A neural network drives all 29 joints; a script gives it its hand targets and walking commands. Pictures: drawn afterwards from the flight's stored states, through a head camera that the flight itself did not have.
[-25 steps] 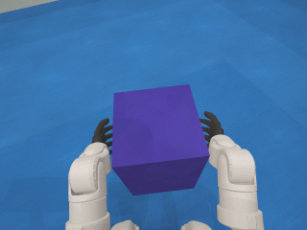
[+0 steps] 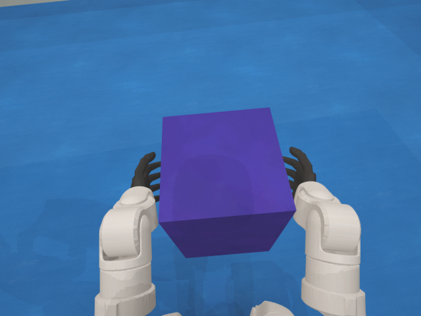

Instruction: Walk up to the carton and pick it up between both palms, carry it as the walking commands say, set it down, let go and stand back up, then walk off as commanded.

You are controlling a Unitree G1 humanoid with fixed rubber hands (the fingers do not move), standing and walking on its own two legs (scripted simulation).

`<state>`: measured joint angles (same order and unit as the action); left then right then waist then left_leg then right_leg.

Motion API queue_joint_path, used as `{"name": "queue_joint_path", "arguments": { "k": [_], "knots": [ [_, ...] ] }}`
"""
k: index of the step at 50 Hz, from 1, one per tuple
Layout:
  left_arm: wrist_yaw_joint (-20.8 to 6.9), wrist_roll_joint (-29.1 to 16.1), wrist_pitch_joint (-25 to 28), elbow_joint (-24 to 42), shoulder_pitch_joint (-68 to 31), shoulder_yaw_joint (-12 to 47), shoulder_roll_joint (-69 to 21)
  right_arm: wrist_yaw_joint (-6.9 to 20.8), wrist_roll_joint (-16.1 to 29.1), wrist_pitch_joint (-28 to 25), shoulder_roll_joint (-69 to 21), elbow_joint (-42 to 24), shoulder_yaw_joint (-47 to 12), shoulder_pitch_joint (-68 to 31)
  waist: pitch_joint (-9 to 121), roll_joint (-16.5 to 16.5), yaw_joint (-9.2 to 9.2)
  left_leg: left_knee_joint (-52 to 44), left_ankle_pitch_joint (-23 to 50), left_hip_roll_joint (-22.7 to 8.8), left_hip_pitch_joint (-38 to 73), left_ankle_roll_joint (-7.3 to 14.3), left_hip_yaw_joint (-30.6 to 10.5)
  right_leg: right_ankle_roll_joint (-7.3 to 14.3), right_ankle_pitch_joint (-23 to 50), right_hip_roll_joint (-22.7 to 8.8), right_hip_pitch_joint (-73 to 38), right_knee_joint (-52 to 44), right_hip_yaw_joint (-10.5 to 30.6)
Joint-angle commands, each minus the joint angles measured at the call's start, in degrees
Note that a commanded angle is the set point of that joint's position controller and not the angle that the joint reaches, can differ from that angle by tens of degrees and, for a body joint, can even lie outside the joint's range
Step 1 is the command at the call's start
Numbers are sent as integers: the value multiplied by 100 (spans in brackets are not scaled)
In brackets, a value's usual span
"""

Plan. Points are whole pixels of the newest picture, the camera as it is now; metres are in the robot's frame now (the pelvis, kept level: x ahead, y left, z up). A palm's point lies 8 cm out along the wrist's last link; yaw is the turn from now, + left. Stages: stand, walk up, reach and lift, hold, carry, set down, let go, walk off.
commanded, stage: carry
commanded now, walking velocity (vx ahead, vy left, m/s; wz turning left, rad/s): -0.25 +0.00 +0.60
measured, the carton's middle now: (222, 192) +0.33 -0.02 +0.02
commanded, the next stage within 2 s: none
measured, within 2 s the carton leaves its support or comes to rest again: neither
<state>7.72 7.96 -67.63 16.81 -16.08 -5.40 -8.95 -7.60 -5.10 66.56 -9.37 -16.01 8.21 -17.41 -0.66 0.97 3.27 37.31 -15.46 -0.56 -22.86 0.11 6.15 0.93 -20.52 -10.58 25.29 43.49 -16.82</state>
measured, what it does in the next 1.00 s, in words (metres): walks backwards, turning left: right foot, then left foot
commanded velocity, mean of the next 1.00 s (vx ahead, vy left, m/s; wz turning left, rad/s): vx -0.25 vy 0.00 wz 0.60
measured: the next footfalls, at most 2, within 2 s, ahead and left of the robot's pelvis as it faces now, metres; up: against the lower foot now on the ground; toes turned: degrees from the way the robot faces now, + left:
right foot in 0.28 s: +0.00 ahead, -0.15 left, +0.00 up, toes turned +2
left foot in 0.56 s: -0.21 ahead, +0.07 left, +0.00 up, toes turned +25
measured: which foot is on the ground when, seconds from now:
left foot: down 0.00-0.30, up 0.32-0.54, down 0.56-0.94, up 0.96-1.00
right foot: up 0.00-0.26, down 0.28-0.58, up 0.60-0.90, down 0.92-1.00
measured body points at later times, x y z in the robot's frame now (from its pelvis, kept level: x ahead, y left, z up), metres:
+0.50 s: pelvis -0.16 -0.06 +0.00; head -0.12 -0.06 +0.45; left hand +0.10 +0.14 +0.07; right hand +0.17 -0.13 +0.07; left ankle -0.19 +0.06 -0.68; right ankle -0.04 -0.15 -0.72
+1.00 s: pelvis -0.40 -0.15 +0.00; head -0.37 -0.15 +0.45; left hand -0.24 +0.12 +0.06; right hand -0.08 -0.10 +0.06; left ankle -0.31 +0.02 -0.68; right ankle -0.32 -0.23 -0.72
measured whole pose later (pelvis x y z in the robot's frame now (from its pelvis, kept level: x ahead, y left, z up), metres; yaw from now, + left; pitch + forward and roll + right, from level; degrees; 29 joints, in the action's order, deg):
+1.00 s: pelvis -0.40 -0.15 +0.00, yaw +34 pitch +1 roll -1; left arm 9.7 4.9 -69.9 12.7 -12.8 -3.4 -8.2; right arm -6.9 -6.8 70.4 -8.4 -14.5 7.2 -13.4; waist -1.1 -2.9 -1.9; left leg 47.7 -17.9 2.6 -40.2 -3.1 -1.4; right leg 1.1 -18.7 -2.5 20.5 39.0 -7.4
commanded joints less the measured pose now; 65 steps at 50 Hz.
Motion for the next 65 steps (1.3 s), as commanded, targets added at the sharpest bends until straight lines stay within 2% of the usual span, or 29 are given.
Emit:
{"name": "queue_joint_path", "arguments": {
  "k": [1, 4, 11, 12, 13, 14, 15, 19, 25, 27, 28, 30, 33, 36, 40, 43, 44, 45, 46, 47, 48, 49, 50, 54, 58, 59, 61, 62, 65],
  "knots": [
    [-1463, -2468, 101, 565, -2961, 4149, -5784, 1611, 2336, 37, -5623, -70, -4419, -2158, 2689, -1377, -149, -332, 8439, -2000, 2984, 1350, -2252, -369, -1645, 537, 1205, 1945, 1364],
    [-1503, -2769, 136, 802, -3363, 4357, -6011, 1516, 2264, -18, -5620, -656, -4361, -2611, 2326, -1062, -273, -559, 5960, -1633, 1948, 981, -1853, -424, -850, 633, 944, 1667, 1339],
    [-1515, -3064, 72, 1140, -2906, 4407, -5808, 1309, 1988, 71, -5399, -734, -4245, -1871, 3063, -988, -292, -149, 4819, -1277, 1695, 645, -1630, -355, 357, 875, -607, -775, 1221],
    [-1547, -3023, 48, 989, -2749, 4369, -5793, 1280, 1907, 92, -5369, -653, -4242, -1752, 3041, -594, -355, 187, 3878, -993, 1011, 426, -1390, -256, 1587, 606, -1485, -1584, 1384],
    [-1572, -2968, 35, 811, -2579, 4256, -5729, 1265, 1872, 127, -5433, -636, -4296, -1711, 3059, 553, -410, 909, 1895, -451, -230, 139, -906, 140, 3949, -350, -2636, -1803, 2183],
    [-1589, -2918, 59, 857, -2553, 4207, -5614, 1287, 1877, 137, -5479, -686, -4347, -1736, 3221, 2001, -412, 2447, -1786, 317, -1350, -86, -363, 1006, 6353, -1860, -3145, -1612, 3255],
    [-1588, -2819, 42, 689, -2441, 4109, -5621, 1320, 1916, 137, -5479, -647, -4403, -1880, 3197, 1649, -311, 3142, -1986, -92, -1117, -66, -650, 1280, 6401, -2062, -2539, -1525, 2841],
    [-1514, -2678, 140, 1066, -3106, 4051, -5617, 1470, 2491, 79, -5659, -846, -4695, -2936, 2741, 831, -276, 2678, -1126, -124, -776, -166, -354, 735, 4428, -1110, -1829, -1384, 1610],
    [-1285, -2061, 0, 506, -2467, 3689, -5381, 1609, 2675, 313, -5585, -144, -4577, -2463, 2754, 874, -314, -221, -869, 128, 304, -83, 23, 497, 2947, -1279, -1763, -1194, 1372],
    [-1279, -1804, -82, 123, -2274, 3564, -5252, 1700, 2544, 359, -5501, 411, -4420, -2063, 2379, -467, -236, -1420, 675, -719, 1120, 232, -1160, -114, 1496, -838, -578, -499, 1057],
    [-1300, -1785, -126, 70, -2262, 3605, -5338, 1731, 2517, 341, -5431, 563, -4325, -2009, 2134, -2286, -277, -1415, 3231, -2269, 1644, 833, -3222, -572, -779, -21, 1041, 500, 721],
    [-1381, -2168, -68, 411, -3014, 3953, -5605, 1754, 2492, 225, -5662, 334, -4329, -2294, 1891, -1765, -193, -1163, 4562, -2109, 894, 1217, -2534, -325, -1540, 389, 1164, 2124, 1408],
    [-1446, -2540, 14, 374, -3245, 4124, -6129, 1631, 2433, 171, -5665, -411, -4324, -3027, 2074, -738, -335, -883, 2958, -1239, 757, 747, -1682, -349, -178, 497, 998, 2678, 1373],
    [-1445, -2938, 29, 701, -3508, 4370, -6118, 1509, 2237, 144, -5566, -550, -4132, -2818, 2332, -909, -280, -1316, 1296, -1221, 1114, 540, -1848, -436, -135, 685, 1004, 2074, 1279],
    [-1504, -3138, -84, 853, -3388, 4393, -5823, 1334, 1869, 189, -5407, -228, -3890, -1970, 2694, -1145, -192, -1813, 1158, -1478, 1317, 543, -2607, -449, -760, 963, 159, 813, 1389],
    [-1524, -3144, -132, 633, -3103, 4299, -5757, 1324, 1759, 241, -5387, 44, -3823, -1698, 2826, -1687, -265, -2292, 313, -1143, 901, 75, -2359, -264, -965, 1273, -1270, -1141, 1146],
    [-1547, -3124, -143, 447, -2924, 4272, -5802, 1323, 1766, 241, -5374, 14, -3842, -1826, 2833, -1529, -363, -2028, 406, -785, 381, -289, -1962, -101, -786, 1078, -2190, -2301, 1202],
    [-1538, -3070, -93, 406, -2971, 4220, -5750, 1342, 1848, 267, -5439, 34, -3919, -1874, 2616, 10, -296, -1132, 20, -197, -539, -559, -1319, 181, -914, 8, -2630, -2844, 2332],
    [-1519, -3037, -27, 558, -3062, 4233, -5746, 1372, 1984, 266, -5431, -288, -4033, -2185, 2595, 1775, -300, 1444, -1109, 540, -983, -550, -489, 939, 573, -1833, -1746, -2617, 3730],
    [-1516, -2879, 35, 606, -2924, 4078, -5635, 1457, 2229, 247, -5624, -856, -4228, -2942, 2081, 2077, -345, 2930, -1552, -162, -1254, -436, -841, 1669, 2808, -2587, -698, -2305, 3428],
    [-1524, -2860, 13, 667, -3232, 4093, -5723, 1500, 2339, 249, -5640, -729, -4281, -3215, 1905, 1177, -360, 4098, -1514, -41, -795, -463, -758, 1669, 2897, -2193, 223, -2313, 2945],
    [-1518, -2914, -5, 930, -3518, 4211, -5810, 1503, 2386, 226, -5703, -377, -4349, -2999, 1819, 169, -292, 4436, -953, -52, -524, -430, -977, 1158, 2215, -1431, 320, -2307, 2051],
    [-1520, -2876, 9, 1089, -3727, 4218, -5781, 1511, 2478, 161, -5735, -413, -4439, -3068, 1865, -35, -240, 4191, -487, -32, -643, -409, -951, 750, 1782, -1163, -44, -2162, 1486],
    [-1343, -2476, 12, 930, -3253, 3762, -5605, 1458, 2732, 274, -5711, -634, -4650, -3078, 2171, 1063, -260, 2086, -755, 93, -907, -451, -84, 392, 1843, -831, -1401, -1774, 1041],
    [-1244, -1799, -146, -88, -1914, 3348, -5170, 1540, 2605, 466, -5417, 120, -4531, -2405, 2528, 1188, -324, -683, -794, 57, 37, -254, -68, 226, 2850, -1165, -1872, -1057, 1219],
    [-1260, -1700, -171, -206, -1863, 3342, -5159, 1587, 2576, 469, -5465, 297, -4492, -2402, 2380, 623, -307, -1306, -57, -228, 356, -172, -493, -104, 2610, -982, -1528, -708, 998],
    [-1303, -1692, -211, -287, -1924, 3422, -5322, 1677, 2526, 440, -5532, 605, -4396, -2260, 1936, -2141, -355, -1206, 4246, -2430, 1531, 725, -3450, -829, -1233, 24, 1308, 703, 688],
    [-1317, -1851, -172, -133, -2134, 3660, -5468, 1709, 2568, 383, -5614, 419, -4487, -2384, 1850, -1900, -301, -992, 5211, -2228, 1234, 985, -2763, -708, -1665, 157, 1376, 1536, 1154],
    [-1436, -2438, -29, 287, -3207, 4038, -5982, 1625, 2396, 227, -5746, -149, -4278, -2965, 1900, -923, -305, -954, 3399, -1420, 493, 791, -2103, -484, -593, 431, 1093, 2837, 1333]
  ]
}}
